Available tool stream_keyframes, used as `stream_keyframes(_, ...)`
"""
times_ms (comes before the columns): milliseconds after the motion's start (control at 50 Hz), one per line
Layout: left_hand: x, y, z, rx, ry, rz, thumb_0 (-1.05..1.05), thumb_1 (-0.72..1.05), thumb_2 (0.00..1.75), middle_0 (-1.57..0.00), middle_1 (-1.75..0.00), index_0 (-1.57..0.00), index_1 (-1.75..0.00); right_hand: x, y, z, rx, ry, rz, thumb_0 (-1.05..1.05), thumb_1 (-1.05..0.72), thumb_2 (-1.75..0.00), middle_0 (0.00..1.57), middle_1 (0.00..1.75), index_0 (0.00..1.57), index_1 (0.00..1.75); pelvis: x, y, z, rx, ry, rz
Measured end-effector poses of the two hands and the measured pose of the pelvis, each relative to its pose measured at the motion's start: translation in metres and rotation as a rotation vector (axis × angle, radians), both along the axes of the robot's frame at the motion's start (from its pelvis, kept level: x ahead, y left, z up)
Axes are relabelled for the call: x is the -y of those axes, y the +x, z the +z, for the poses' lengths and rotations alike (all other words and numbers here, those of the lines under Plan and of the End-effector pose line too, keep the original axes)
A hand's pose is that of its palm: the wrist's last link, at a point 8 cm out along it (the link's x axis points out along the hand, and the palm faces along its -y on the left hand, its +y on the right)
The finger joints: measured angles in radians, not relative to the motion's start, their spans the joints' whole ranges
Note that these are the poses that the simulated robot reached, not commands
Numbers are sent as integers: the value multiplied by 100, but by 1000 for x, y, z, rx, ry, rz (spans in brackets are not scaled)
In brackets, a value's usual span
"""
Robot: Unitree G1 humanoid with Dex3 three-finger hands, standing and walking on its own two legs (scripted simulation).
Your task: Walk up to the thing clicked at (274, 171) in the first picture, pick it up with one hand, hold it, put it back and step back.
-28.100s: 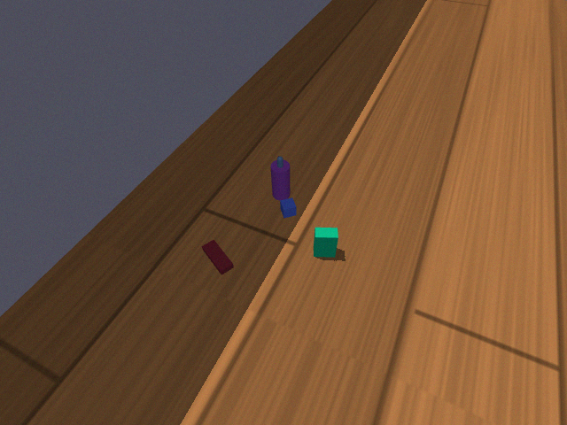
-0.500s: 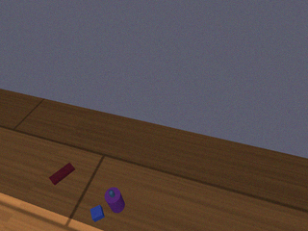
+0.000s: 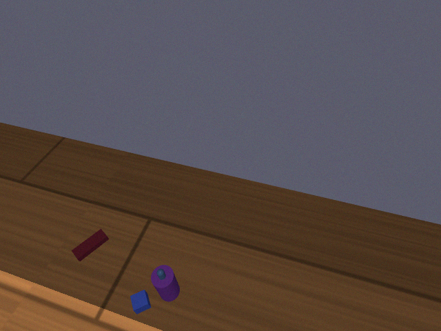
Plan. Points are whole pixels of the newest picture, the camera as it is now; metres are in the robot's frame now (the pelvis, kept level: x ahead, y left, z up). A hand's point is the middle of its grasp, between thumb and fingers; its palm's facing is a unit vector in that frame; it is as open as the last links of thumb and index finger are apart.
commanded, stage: stand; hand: left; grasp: from the side
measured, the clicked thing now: (165, 281) +0.42 +0.25 -0.66
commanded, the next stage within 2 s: go down in 0.36 s
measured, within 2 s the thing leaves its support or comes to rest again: neither
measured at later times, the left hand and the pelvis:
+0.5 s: hand out of the picture +0.08 +0.25 -0.16, palm faces -0.01 -0.94 -0.34, open 7.4 cm; pelvis +0.01 +0.00 +0.00, yaw +0 degrees
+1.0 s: hand out of the picture +0.15 +0.30 -0.21, palm faces +0.10 -0.94 -0.32, open 16.5 cm; pelvis -0.02 +0.00 -0.08, yaw -1 degrees
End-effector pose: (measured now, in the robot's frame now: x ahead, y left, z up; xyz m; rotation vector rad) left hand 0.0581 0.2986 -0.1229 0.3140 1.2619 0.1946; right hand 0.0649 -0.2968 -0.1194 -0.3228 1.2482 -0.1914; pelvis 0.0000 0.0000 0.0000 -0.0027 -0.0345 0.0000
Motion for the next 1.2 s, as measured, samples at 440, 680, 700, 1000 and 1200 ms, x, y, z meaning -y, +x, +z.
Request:
stream_keyframes(440,1,11,1,15,0,-6,1,90,89,-20,-30,-20,-30,-1,14,1,21,0,7,1,-90,-89,20,30,20,30,-1,5,0,-2,1,0)
stream_keyframes(680,-2,83,-12,181,-18,29,1,55,54,-10,-12,-11,-11,-27,17,-7,167,33,-9,1,-98,-91,20,30,20,30,3,-10,-19,-133,-5,-4)
stream_keyframes(700,-4,88,-13,190,-16,26,1,49,49,-9,-10,-10,-10,-29,16,-8,173,38,-15,1,-98,-91,20,30,20,30,3,-10,-21,-143,-5,-7)
stream_keyframes(1000,-41,73,-48,250,-7,45,0,-33,6,-8,-6,-8,-5,-35,34,-45,289,17,6,1,-93,-90,20,30,20,30,-5,-16,-76,-279,-23,-16)
stream_keyframes(1200,-43,62,-55,263,-8,63,0,-55,1,-10,-4,-11,-3,-52,75,-49,426,11,79,1,-91,-89,20,30,20,30,-6,-18,-94,-319,-38,-7)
